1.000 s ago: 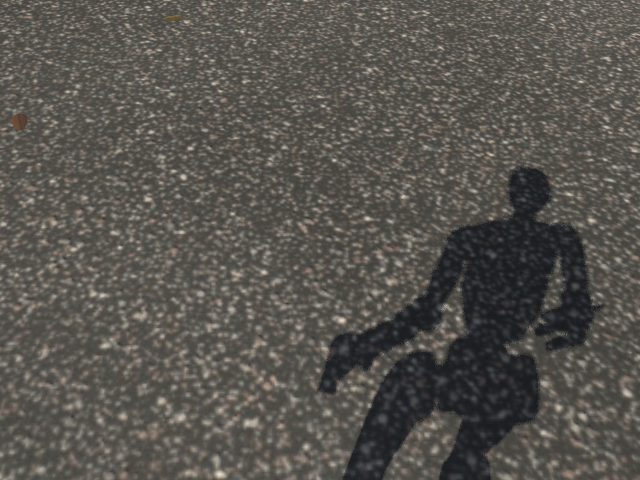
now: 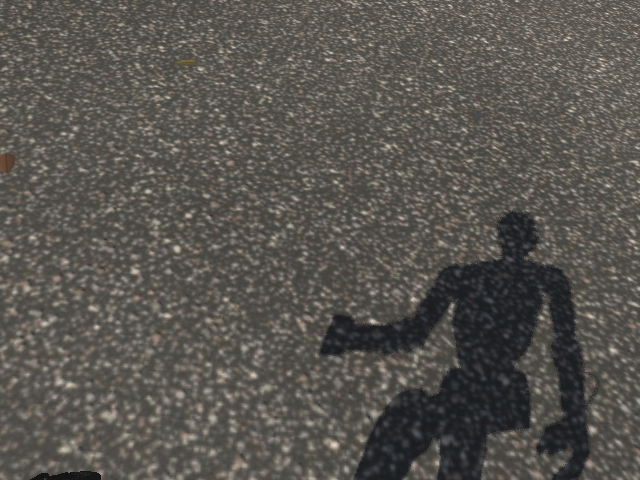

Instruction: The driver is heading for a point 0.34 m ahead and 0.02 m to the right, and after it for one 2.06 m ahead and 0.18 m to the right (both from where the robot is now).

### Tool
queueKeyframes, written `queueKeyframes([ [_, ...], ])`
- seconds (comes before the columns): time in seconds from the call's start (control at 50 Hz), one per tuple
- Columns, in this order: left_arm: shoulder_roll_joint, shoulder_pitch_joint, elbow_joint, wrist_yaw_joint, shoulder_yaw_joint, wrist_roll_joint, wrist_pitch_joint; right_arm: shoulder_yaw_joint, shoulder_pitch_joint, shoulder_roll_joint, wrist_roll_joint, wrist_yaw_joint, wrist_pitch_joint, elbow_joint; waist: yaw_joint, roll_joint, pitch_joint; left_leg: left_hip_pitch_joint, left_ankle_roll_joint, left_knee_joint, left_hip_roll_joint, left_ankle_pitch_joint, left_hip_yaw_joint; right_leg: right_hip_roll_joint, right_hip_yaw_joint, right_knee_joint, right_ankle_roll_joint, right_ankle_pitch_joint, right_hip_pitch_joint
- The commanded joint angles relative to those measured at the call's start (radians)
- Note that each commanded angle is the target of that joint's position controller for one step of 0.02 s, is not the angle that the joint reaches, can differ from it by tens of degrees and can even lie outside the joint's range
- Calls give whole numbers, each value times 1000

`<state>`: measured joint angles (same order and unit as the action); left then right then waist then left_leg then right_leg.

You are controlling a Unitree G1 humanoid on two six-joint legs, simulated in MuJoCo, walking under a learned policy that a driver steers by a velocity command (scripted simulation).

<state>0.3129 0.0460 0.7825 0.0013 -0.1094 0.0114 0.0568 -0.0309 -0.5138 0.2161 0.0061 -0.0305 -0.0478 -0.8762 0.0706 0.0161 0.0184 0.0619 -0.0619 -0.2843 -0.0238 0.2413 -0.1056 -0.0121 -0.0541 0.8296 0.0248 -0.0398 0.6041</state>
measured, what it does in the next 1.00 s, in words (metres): walks ahead: right foot, then left foot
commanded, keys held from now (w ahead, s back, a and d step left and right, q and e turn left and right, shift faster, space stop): w+q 0.20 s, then q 0.02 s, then no key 0.46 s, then e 0.32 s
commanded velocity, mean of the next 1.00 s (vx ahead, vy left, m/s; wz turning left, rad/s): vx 0.19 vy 0.00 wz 0.17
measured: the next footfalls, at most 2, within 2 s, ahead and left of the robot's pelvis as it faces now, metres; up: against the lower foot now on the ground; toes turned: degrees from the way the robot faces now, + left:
right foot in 0.28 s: +0.32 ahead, -0.14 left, +0.00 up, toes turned +11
left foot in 0.64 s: +0.34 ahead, +0.12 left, +0.00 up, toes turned +11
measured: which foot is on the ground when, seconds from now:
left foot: down 0.00-0.30, up 0.32-0.62, down 0.64-1.00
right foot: up 0.00-0.26, down 0.28-0.86, up 0.88-1.00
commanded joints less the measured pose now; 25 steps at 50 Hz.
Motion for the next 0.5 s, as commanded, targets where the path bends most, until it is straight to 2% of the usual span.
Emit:
queueKeyframes([
  [0.02,29,-169,-90,-11,-2,2,32,-42,-36,171,2,-11,-14,44,7,-159,-77,-113,-95,142,-173,9,-221,3,-10,-106,20,70,176],
  [0.12,19,-292,-134,-33,16,11,57,-56,-71,192,13,-14,1,39,60,-181,-129,-101,-126,94,-174,-54,-248,16,5,-273,39,38,141],
  [0.16,25,-316,-150,-43,21,14,70,-61,-72,198,19,-15,8,40,66,-187,-133,-103,-130,55,-178,-127,-268,26,15,-317,33,5,108],
  [0.2,43,-283,-149,-48,19,17,79,-66,-43,207,25,-17,16,49,40,-204,-121,-73,-116,22,-182,-200,-287,37,19,-358,18,-6,0],
  [0.22,60,-244,-143,-46,14,15,82,-71,-15,217,23,-18,22,59,12,-224,-113,-53,-98,-12,-177,-308,-289,49,26,-372,4,-22,-74],
  [0.24,85,-162,-121,-40,3,8,83,-74,16,221,19,-19,26,72,-30,-243,-74,-47,-76,-81,-160,-484,-269,66,46,-389,-18,-21,-179],
  [0.26,120,-41,-86,-31,-12,-5,85,-71,44,210,17,-18,25,88,-87,-228,9,-34,-36,-215,-107,-656,-221,64,57,-438,-55,61,-349],
  [0.28,166,128,-58,-24,-21,-25,87,-63,83,189,2,-14,20,122,-162,-184,163,95,3,-432,-59,-596,-196,-49,-29,-387,-119,171,-643],
  [0.3,237,245,-41,-18,-26,-42,77,-32,-7,73,-36,-11,11,140,-127,118,347,363,62,-755,81,105,-129,-302,-292,-273,-210,518,-1006],
  [0.32,214,269,-18,-31,-23,-30,62,-30,-157,93,10,-11,2,131,-85,386,473,530,90,-1001,145,446,-130,-467,-659,-401,-357,456,-1088],
  [0.34,119,185,-42,-31,2,-14,53,-57,-95,194,31,-14,6,97,-93,210,307,578,103,-1091,64,377,-132,-411,-538,-436,-328,382,-927],
  [0.36,63,122,-48,-27,19,-9,46,-64,29,224,30,-14,14,117,-105,108,170,590,109,-1071,33,317,-71,-348,-345,-434,-292,453,-779],
  [0.38,38,88,-39,-30,33,-15,43,-65,85,212,14,-17,21,117,-90,25,103,554,116,-1022,6,286,-52,-292,-233,-443,-276,561,-649],
  [0.4,27,69,-23,-31,38,-22,45,-67,105,195,2,-18,28,128,-67,27,73,512,113,-951,-19,253,-47,-262,-179,-468,-268,579,-560],
  [0.42,34,60,-5,-31,40,-32,47,-61,105,161,3,-15,34,135,-47,62,59,441,110,-884,-31,230,-37,-239,-134,-500,-262,576,-485],
  [0.44,29,45,12,-31,43,-34,51,-53,106,126,4,-13,37,142,-31,82,51,399,111,-789,-33,216,-22,-224,-99,-519,-265,587,-440],
  [0.46,37,30,24,-28,43,-33,51,-46,124,104,1,-13,38,154,-24,92,47,370,116,-693,-32,202,-2,-219,-73,-530,-273,620,-413],
  [0.5,78,2,37,-19,34,-23,41,-34,166,91,-8,-9,38,172,-22,102,80,282,116,-521,-34,94,29,-215,-34,-536,-271,643,-392],
])
Keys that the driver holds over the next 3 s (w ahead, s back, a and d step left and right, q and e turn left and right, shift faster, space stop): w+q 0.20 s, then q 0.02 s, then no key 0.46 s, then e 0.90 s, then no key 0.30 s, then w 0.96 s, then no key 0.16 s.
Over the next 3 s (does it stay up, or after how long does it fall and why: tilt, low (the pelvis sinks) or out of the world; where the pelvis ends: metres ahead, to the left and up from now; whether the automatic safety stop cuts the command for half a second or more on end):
stays up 0.79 -0.17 -0.03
